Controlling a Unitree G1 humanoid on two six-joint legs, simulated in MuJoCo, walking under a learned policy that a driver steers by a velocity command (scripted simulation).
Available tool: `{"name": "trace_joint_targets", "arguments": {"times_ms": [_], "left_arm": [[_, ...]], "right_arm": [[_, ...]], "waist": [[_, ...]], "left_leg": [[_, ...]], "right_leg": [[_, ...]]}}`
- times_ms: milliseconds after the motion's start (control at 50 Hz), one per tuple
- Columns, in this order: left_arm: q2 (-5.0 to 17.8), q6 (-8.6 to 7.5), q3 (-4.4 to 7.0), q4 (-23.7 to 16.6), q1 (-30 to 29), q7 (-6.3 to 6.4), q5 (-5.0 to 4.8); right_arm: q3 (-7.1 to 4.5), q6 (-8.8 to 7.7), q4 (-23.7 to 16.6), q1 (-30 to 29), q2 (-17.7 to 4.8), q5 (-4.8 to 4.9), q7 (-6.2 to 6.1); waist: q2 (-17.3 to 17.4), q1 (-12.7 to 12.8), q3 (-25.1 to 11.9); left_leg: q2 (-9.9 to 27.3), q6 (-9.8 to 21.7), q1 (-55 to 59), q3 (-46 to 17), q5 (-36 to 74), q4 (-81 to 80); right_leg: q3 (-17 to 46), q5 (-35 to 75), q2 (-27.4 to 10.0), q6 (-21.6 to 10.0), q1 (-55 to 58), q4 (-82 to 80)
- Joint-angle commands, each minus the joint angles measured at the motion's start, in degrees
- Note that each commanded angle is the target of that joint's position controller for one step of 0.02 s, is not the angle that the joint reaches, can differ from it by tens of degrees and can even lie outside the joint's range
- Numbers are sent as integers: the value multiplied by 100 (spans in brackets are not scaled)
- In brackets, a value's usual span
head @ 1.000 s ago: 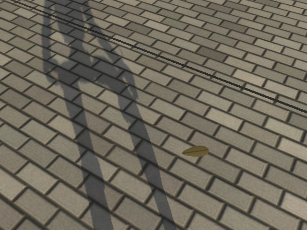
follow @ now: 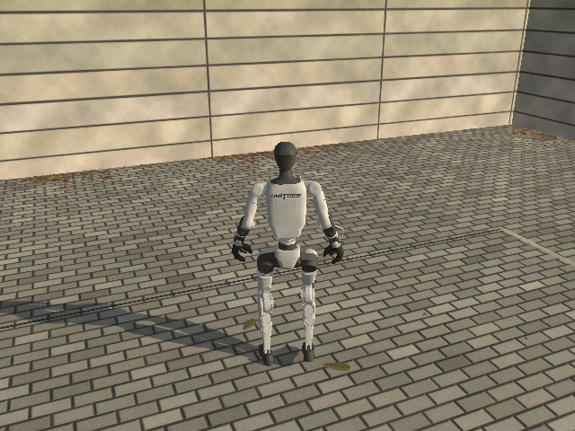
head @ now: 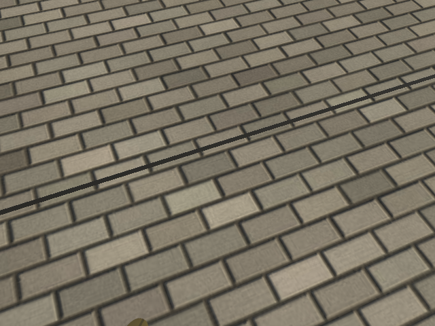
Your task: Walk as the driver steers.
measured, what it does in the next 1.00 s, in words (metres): steps on the spot, turning left: right foot, then left foot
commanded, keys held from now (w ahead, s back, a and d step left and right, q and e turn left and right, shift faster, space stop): e+shift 0.06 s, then q+shift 0.90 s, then e+shift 0.04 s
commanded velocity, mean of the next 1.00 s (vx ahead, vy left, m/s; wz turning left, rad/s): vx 0.01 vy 0.00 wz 0.40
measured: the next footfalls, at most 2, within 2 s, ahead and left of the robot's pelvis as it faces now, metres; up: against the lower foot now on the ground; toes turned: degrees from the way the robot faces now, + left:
right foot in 0.12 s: +0.03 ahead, -0.12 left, +0.00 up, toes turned -9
left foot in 0.58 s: -0.01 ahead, +0.08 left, +0.00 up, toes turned +12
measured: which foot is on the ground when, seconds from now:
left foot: down 0.00-0.10, up 0.12-0.56, down 0.58-1.00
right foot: up 0.00-0.10, down 0.12-0.58, up 0.60-1.00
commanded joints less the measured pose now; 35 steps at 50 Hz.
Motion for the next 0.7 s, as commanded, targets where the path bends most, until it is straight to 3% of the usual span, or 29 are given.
{"name": "trace_joint_targets", "arguments": {"times_ms": [20, 60, 80, 100, 120, 140, 160, 180, 200, 220, 240, 280, 320, 420, 500, 540, 560, 580, 600, 620, 640, 660, 700], "left_arm": [[343, -67, 77, -536, -148, -48, -47], [361, -79, 97, -595, -184, -42, -76], [296, -119, 81, -545, -15, -20, -33], [322, -192, 92, -374, 367, 56, 39], [725, -279, 157, -306, 613, 158, 121], [1446, -316, 300, -456, 516, 214, 78], [886, -361, 176, -375, 694, 262, 75], [325, -400, -82, -315, 252, 319, 120], [-20, -428, -225, -292, -247, 371, 137], [-96, -476, -276, -267, -474, 461, 137], [-33, -497, -265, -235, -436, 520, 136], [234, -460, -171, -156, -194, 568, 87], [258, -422, -140, -117, -55, 592, 69], [197, -436, -107, -45, 5, 601, 153], [315, -488, -16, 12, -42, 529, 149], [383, -497, 34, 34, -141, 491, 90], [382, -497, 64, 90, -78, 470, 57], [194, -481, 40, 11, 70, 437, 48], [-71, -395, -74, -473, -561, 464, 69], [36, -353, -81, -417, -630, 493, 138], [55, -371, -74, -318, -499, 484, 94], [125, -433, -54, -218, -402, 475, 57], [274, -462, -11, -77, -192, 458, 183]], "right_arm": [[-342, -63, -369, -97, -998, -16, 67], [-396, -36, -339, 4, -1071, 38, 136], [-405, -4, -287, 70, -1091, 99, 155], [-397, 41, -172, 269, -1015, 143, 180], [-311, 97, -164, 588, -654, 154, 262], [-178, 195, -514, 388, -321, 82, 173], [-226, 293, -419, -40, -578, 130, 108], [-170, 329, -309, 7, -364, 246, 141], [-148, 312, -72, 247, -303, 289, 183], [-196, 293, 129, 469, -405, 212, 217], [-260, 275, 288, 645, -573, 166, 246], [-341, 253, 323, 667, -706, 199, 298], [-323, 282, 273, 552, -561, 217, 320], [-283, 353, 23, 231, -335, 196, 385], [-307, 329, -134, 282, -310, 252, 430], [-320, 285, -147, 458, -267, 250, 439], [-352, 224, -99, 659, -365, 196, 405], [-513, 139, -83, 898, -1036, 88, 319], [-716, 117, -83, 1224, -1760, 123, 310], [-726, 136, -72, 1376, -1588, 185, 288], [-645, 179, -119, 1000, -1347, 216, 240], [-578, 236, -220, 464, -1153, 213, 192], [-505, 257, -368, -24, -930, 262, 151]], "waist": [[1328, -37, -837], [1323, -57, -856], [1185, 46, -862], [743, 193, -891], [-819, 191, -811], [-1780, 226, -677], [-920, 551, -881], [-926, 224, -719], [-859, -47, -568], [-1006, -146, -550], [-1004, -105, -575], [-666, -14, -634], [-464, 87, -598], [-558, 215, -464], [-591, 130, -659], [-453, -71, -756], [-104, -233, -793], [1302, -270, -717], [2120, -450, -500], [1184, -543, -650], [874, -336, -482], [644, -88, -302], [725, 52, -518]], "left_leg": [[1376, 738, 418, -601, 587, -732], [1520, 565, 467, -443, 579, -419], [1419, 407, 192, -335, 763, -50], [1243, 105, -220, -159, 699, 483], [650, -286, -1241, 273, -1005, 1865], [-152, -538, -2067, -34, -2659, 2680], [59, -487, -1547, -745, -2449, 3170], [29, -410, -1238, -944, -2064, 3100], [30, -373, -872, -1058, -1606, 2778], [-132, -331, -679, -1007, -1300, 2687], [-327, -318, -598, -1029, -1237, 2803], [-450, -277, -882, -986, -1382, 3093], [-378, -273, -1144, -948, -1465, 3077], [-259, -230, -998, -730, -1639, 2358], [-295, -51, -536, -525, -1715, 1720], [-391, 88, 20, -408, -1159, 883], [-382, 214, 532, -731, -419, 139], [638, 554, 1100, -2556, 789, -759], [1671, 1584, 1210, -4534, 2927, -817], [1641, 1871, 1401, -4166, 2660, -774], [1320, 1768, 1203, -3690, 1992, -739], [877, 1470, 962, -3252, 1496, -788], [420, 1215, 932, -2899, 1905, -685]], "right_leg": [[-376, -131, 1, -158, 636, -833], [-525, -100, 70, -267, 905, -1439], [-487, 164, 199, -369, 1406, -2185], [-244, 662, 294, -470, 2045, -3039], [1500, 1167, -917, -723, 2624, -4013], [2846, 3070, -2357, -1619, 2031, -3976], [2117, 3780, -2198, -1846, 1792, -3752], [1450, 3840, -1795, -1700, 1524, -3750], [840, 3523, -1373, -1411, 1316, -3861], [452, 3673, -1132, -1254, 1390, -3835], [206, 4153, -1079, -1239, 1532, -3704], [143, 4358, -1284, -1299, 1970, -3533], [174, 3884, -1471, -1357, 2237, -3498], [85, 3086, -1701, -1424, 2134, -3459], [-87, 3308, -1880, -1328, 2034, -3137], [-402, 2985, -1816, -1023, 1778, -2676], [-680, 2262, -1621, -648, 1359, -2102], [-1158, 599, -935, -187, 260, -562], [-573, -1702, 267, 84, -1217, 390], [157, -1585, 87, 81, -1386, 1111], [322, -1017, -13, 45, -1433, 1234], [397, -358, -127, 23, -1349, 971], [319, 229, -40, 80, -1076, 873]]}}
